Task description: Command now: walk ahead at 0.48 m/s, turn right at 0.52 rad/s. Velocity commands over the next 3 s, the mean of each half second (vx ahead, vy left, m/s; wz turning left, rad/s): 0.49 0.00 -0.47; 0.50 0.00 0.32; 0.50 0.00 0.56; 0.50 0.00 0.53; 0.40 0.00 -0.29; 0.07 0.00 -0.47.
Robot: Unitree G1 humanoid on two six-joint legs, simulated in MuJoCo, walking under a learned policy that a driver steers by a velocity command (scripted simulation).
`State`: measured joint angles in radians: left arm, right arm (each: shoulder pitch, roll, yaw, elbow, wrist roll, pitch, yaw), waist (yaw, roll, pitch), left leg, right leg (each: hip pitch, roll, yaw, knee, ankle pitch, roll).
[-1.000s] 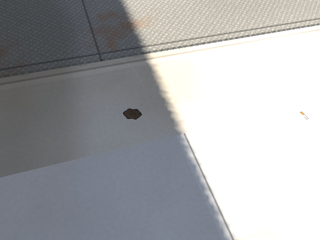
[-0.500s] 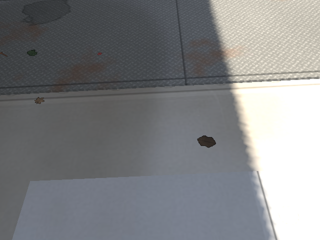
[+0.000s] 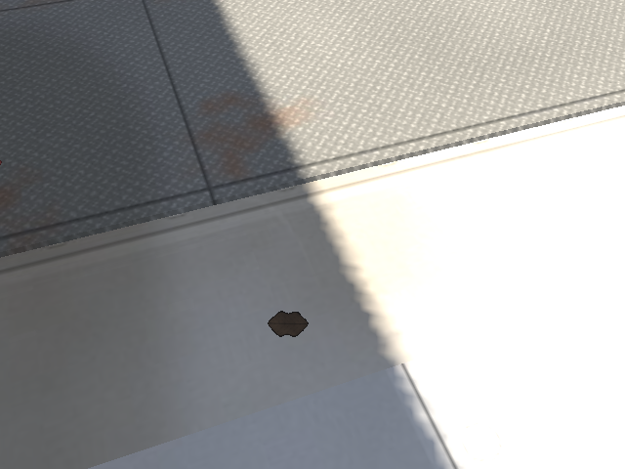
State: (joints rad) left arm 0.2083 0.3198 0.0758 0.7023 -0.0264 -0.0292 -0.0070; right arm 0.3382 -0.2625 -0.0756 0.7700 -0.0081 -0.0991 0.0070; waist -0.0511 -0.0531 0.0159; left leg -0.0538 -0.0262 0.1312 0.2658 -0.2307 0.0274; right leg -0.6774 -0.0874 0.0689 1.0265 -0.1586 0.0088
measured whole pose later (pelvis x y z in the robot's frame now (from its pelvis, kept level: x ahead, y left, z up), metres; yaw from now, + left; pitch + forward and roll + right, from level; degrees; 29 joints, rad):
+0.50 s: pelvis +0.28 -0.08 +0.00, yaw -15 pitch +1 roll +0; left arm 0.29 0.27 0.05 0.71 0.00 -0.06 -0.02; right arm 0.15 -0.32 -0.05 0.70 0.00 -0.09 0.00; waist 0.04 0.04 0.05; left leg -0.69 0.14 -0.05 0.96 -0.13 -0.05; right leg -0.16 0.11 0.04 0.32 -0.16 -0.10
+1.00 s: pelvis +0.59 -0.07 +0.00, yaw -1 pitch +2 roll +0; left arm 0.18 0.31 0.03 0.67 0.02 -0.10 0.00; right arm 0.31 -0.29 -0.05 0.69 0.01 -0.06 0.02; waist -0.03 -0.02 0.04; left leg -0.24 -0.12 -0.07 0.38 -0.16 0.10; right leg -0.61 -0.08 0.08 1.02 -0.29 0.04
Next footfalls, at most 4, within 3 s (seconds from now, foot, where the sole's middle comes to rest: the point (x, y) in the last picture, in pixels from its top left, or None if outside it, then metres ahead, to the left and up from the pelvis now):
0.24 right None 0.29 -0.15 -0.78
0.78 left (310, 400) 0.65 -0.01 -0.78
1.24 right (386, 298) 0.91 -0.22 -0.78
1.76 left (255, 243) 1.11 0.12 -0.78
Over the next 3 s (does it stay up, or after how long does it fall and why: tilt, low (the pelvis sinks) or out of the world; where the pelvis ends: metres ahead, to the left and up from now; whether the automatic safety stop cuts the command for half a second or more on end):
stays up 1.44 0.19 0.00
